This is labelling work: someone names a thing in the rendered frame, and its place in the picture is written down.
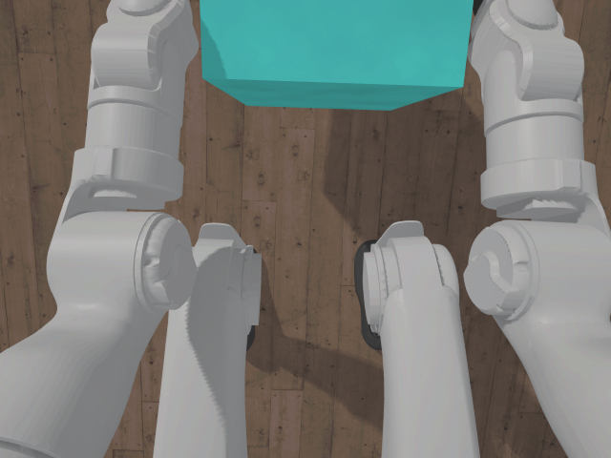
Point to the robot left thigh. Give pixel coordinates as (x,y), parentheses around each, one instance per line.
(201,411)

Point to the robot right upper arm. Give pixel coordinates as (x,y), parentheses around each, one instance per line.
(548,287)

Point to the robot left forearm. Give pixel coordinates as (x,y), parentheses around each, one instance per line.
(135,110)

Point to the robot right foot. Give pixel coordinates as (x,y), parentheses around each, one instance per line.
(371,338)

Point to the robot left upper arm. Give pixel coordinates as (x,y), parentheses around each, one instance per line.
(113,275)

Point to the carton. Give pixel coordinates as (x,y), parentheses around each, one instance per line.
(335,54)

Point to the robot right forearm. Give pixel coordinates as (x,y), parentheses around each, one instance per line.
(531,91)

